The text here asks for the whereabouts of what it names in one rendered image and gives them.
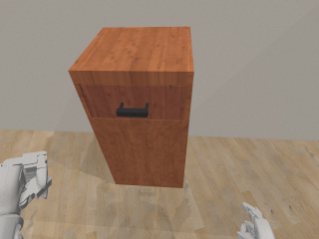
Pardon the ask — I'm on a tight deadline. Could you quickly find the drawer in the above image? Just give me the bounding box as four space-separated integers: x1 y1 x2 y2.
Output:
80 84 186 120

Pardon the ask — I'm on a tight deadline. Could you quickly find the robot left hand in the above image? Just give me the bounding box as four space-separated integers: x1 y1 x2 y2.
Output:
0 150 52 216

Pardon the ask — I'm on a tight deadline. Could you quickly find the handle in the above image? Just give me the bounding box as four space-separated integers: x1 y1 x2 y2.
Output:
116 103 149 118

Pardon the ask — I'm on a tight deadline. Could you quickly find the robot left forearm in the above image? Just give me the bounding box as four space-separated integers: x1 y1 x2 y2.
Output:
0 214 24 239

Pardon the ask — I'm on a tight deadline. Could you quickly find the robot right hand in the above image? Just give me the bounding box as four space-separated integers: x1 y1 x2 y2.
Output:
237 202 276 239

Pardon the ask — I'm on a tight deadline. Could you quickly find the cabinet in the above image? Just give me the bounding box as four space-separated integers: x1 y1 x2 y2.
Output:
68 26 194 188

